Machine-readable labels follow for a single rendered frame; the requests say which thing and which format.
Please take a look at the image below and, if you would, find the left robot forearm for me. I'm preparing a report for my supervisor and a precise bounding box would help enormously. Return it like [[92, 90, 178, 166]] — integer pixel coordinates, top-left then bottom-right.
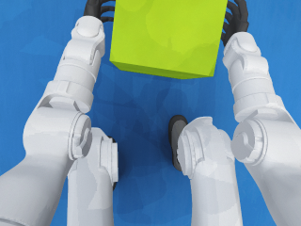
[[23, 15, 105, 149]]

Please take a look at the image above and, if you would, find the robot right shin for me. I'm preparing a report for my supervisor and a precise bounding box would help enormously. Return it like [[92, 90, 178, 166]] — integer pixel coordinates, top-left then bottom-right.
[[177, 116, 235, 164]]

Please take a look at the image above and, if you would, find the left robot upper arm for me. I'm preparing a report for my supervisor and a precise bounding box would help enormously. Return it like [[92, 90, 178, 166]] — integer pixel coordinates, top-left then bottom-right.
[[0, 106, 93, 226]]

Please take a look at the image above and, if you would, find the carton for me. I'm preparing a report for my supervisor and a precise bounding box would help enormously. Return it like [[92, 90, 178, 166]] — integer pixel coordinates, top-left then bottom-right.
[[109, 0, 228, 80]]

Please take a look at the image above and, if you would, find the robot left hand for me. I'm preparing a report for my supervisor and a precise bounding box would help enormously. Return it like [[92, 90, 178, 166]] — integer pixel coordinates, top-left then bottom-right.
[[83, 0, 116, 23]]

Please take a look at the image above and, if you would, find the right robot forearm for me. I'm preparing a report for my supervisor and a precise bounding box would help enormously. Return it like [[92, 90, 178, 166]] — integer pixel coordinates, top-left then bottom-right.
[[222, 32, 298, 126]]

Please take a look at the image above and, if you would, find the right robot foot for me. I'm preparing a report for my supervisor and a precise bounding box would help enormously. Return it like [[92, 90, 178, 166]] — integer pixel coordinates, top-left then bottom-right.
[[168, 115, 188, 171]]

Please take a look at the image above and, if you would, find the right robot upper arm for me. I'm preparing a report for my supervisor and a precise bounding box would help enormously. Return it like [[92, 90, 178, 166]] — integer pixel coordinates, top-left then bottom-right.
[[230, 118, 301, 226]]

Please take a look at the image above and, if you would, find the robot right hand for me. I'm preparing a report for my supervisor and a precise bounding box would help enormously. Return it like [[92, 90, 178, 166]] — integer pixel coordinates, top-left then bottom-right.
[[220, 0, 249, 47]]

